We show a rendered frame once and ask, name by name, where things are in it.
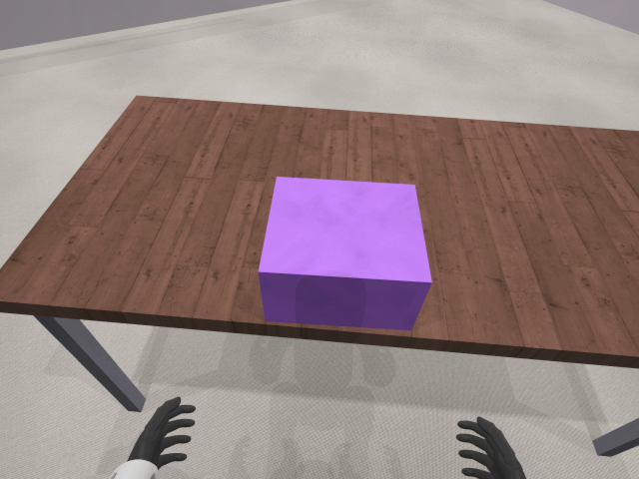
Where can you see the carton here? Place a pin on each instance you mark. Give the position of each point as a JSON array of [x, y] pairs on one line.
[[344, 253]]

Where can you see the left robot forearm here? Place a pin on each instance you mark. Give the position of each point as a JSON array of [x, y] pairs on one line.
[[136, 469]]

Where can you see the robot left hand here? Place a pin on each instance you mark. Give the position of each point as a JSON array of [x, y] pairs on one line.
[[152, 443]]

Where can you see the robot right hand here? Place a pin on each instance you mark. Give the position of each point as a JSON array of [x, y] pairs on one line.
[[500, 459]]

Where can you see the table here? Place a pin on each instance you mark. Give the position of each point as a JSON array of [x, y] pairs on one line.
[[531, 232]]

